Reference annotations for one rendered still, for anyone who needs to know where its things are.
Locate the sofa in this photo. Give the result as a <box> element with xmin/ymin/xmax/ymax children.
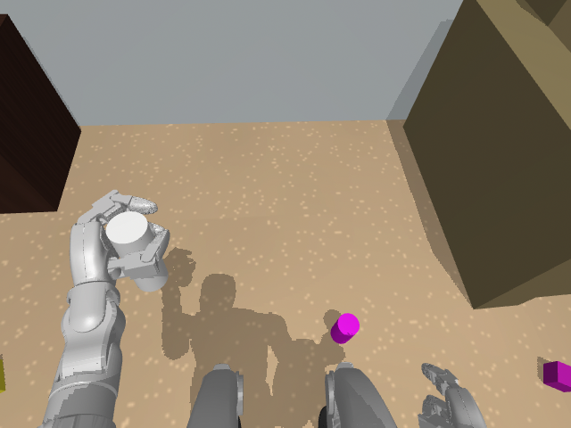
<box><xmin>403</xmin><ymin>0</ymin><xmax>571</xmax><ymax>309</ymax></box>

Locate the right robot hand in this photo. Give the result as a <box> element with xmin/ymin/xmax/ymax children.
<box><xmin>418</xmin><ymin>363</ymin><xmax>487</xmax><ymax>428</ymax></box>

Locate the left robot arm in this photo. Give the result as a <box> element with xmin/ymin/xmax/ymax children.
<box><xmin>38</xmin><ymin>281</ymin><xmax>126</xmax><ymax>428</ymax></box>

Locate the left robot hand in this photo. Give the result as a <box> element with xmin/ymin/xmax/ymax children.
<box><xmin>70</xmin><ymin>190</ymin><xmax>170</xmax><ymax>287</ymax></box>

